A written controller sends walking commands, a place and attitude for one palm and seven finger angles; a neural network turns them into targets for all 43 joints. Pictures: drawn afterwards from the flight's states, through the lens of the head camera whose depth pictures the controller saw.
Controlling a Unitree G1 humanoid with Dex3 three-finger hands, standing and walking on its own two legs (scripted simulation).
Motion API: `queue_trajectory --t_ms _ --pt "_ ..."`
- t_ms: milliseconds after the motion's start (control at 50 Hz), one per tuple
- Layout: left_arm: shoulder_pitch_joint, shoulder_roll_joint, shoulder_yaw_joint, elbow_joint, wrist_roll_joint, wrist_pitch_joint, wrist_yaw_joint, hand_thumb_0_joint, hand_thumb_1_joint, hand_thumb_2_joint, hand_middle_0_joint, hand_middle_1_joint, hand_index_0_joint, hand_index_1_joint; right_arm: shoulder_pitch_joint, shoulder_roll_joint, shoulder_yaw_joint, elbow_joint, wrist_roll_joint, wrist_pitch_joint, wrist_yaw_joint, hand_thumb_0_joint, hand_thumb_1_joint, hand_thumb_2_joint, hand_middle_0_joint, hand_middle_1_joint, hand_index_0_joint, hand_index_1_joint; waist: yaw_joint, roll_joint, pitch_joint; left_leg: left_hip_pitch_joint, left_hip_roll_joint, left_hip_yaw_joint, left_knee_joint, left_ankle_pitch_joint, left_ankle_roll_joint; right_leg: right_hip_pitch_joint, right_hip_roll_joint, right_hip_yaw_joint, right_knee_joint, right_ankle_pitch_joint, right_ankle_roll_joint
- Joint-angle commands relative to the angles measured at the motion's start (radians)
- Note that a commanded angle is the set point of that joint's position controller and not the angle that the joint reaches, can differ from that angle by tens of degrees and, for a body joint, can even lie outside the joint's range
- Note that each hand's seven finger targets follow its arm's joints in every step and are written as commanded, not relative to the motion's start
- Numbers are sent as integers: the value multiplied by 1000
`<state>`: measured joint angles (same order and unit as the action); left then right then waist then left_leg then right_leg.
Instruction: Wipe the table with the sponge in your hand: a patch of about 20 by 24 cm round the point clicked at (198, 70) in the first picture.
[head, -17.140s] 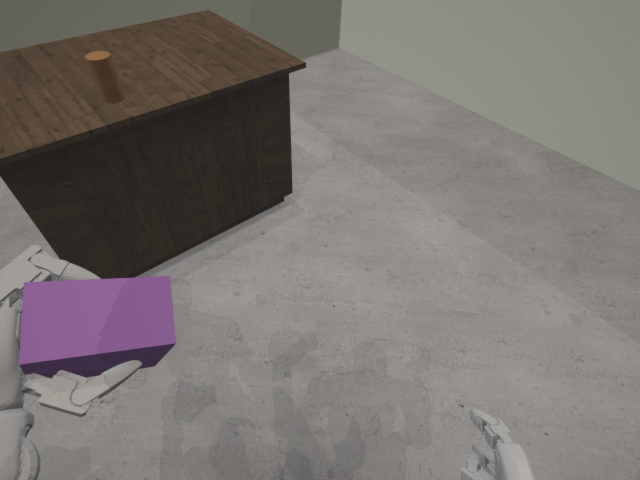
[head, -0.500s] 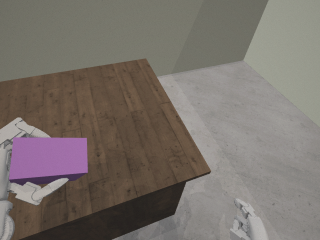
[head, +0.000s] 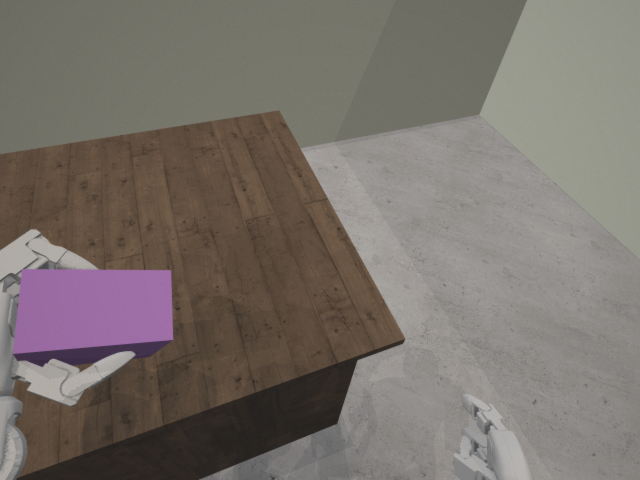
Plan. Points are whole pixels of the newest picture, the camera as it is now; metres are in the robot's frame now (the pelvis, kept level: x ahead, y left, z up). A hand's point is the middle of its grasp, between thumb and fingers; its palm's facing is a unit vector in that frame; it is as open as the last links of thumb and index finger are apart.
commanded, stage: shuffle to correct the standing spot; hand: left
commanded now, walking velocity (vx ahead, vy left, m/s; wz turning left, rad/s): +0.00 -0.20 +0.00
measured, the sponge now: (117, 319) +0.23 +0.22 +0.14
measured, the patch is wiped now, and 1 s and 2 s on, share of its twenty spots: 0.00 0.00 0.00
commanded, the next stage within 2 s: none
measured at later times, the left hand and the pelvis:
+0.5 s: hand (130, 319) +0.23 +0.20 +0.15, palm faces +0.32 -0.87 -0.37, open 10.2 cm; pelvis +0.01 -0.04 -0.01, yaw +0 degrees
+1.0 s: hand (116, 324) +0.21 +0.21 +0.16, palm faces +0.33 -0.85 -0.40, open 10.2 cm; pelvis +0.00 -0.04 -0.01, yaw +0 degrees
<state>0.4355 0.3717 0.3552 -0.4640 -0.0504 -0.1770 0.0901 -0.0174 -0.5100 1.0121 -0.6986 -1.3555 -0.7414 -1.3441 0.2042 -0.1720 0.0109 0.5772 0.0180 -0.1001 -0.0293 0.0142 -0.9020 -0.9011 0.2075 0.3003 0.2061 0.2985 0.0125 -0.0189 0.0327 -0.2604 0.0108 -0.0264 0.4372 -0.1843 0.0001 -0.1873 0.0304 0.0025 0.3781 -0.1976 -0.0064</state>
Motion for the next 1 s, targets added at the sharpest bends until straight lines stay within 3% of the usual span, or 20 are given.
queue_trajectory --t_ms 0,40,60,180,320,380,480,560,700,840,880,980 --pt "-70 166 107 -247 -15 -66 13 0 100 1300 -1200 -1600 -1200 -1600 -77 -141 -63 -164 0 -49 -8 0 -900 -900 200 300 200 300 -12 128 -148 65 130 -81 -74 42 29 16 -59 23 -35 77 -12" --pt "-50 193 134 -249 -20 -60 15 0 100 1300 -1200 -1600 -1200 -1600 -74 -141 -66 -161 1 -45 -9 0 -900 -900 200 300 200 300 -13 104 -151 66 124 -73 -55 46 28 10 -63 28 -40 89 -16" --pt "-46 170 116 -248 -25 -58 12 0 100 1300 -1200 -1600 -1200 -1600 -74 -140 -66 -164 2 -43 -9 0 -900 -900 200 300 200 300 -15 105 -151 66 122 -68 -42 51 28 5 -66 36 -38 96 -20" --pt "-25 175 123 -232 -42 -37 7 0 100 1300 -1200 -1600 -1200 -1600 -66 -143 -74 -164 7 -30 -13 0 -900 -900 200 300 200 300 -20 47 -156 75 105 -37 36 51 24 -39 -92 76 -41 119 -39" --pt "-22 186 126 -236 -52 -11 13 0 100 1300 -1200 -1600 -1200 -1600 -71 -141 -73 -163 12 -15 -19 0 -900 -900 200 300 200 300 -25 -20 -125 68 72 -3 129 -44 25 -117 -139 132 -77 37 -62" --pt "-42 188 120 -272 -54 -14 17 0 100 1300 -1200 -1600 -1200 -1600 -79 -143 -70 -162 10 -16 -22 0 -900 -900 200 300 200 300 -26 10 -119 73 83 -21 102 -13 28 -120 -127 116 -53 38 -65" --pt "-41 215 143 -309 -46 -27 18 0 100 1300 -1200 -1600 -1200 -1600 -78 -149 -72 -158 3 -18 -23 0 -900 -900 200 300 200 300 -19 126 -145 56 145 -72 37 158 44 -34 -74 59 16 136 -26" --pt "0 209 143 -284 -47 -27 8 0 100 1300 -1200 -1600 -1200 -1600 -61 -148 -75 -161 1 -17 -18 0 -900 -900 200 300 200 300 -18 127 -166 53 160 -79 38 219 42 6 -66 39 28 175 -22" --pt "36 199 144 -255 -59 -13 -2 0 100 1300 -1200 -1600 -1200 -1600 -49 -150 -80 -168 7 -5 -14 0 -900 -900 200 300 200 300 -26 28 -171 64 111 -32 103 85 25 -44 -111 90 -2 174 -55" --pt "-35 226 145 -301 -54 -20 4 0 100 1300 -1200 -1600 -1200 -1600 -71 -147 -70 -162 3 -11 -23 0 -900 -900 200 300 200 300 -24 91 -143 52 150 -85 33 158 38 -31 -83 55 24 153 -32" --pt "-39 207 129 -295 -51 -25 2 0 100 1300 -1200 -1600 -1200 -1600 -64 -148 -74 -163 2 -14 -22 0 -900 -900 200 300 200 300 -22 108 -152 56 159 -89 32 165 41 -21 -74 52 21 148 -27" --pt "-27 192 119 -274 -46 -28 2 0 100 1300 -1200 -1600 -1200 -1600 -59 -151 -75 -164 4 -16 -15 0 -900 -900 200 300 200 300 -24 125 -125 15 143 -90 6 -6 38 -30 -73 58 -7 55 -32"
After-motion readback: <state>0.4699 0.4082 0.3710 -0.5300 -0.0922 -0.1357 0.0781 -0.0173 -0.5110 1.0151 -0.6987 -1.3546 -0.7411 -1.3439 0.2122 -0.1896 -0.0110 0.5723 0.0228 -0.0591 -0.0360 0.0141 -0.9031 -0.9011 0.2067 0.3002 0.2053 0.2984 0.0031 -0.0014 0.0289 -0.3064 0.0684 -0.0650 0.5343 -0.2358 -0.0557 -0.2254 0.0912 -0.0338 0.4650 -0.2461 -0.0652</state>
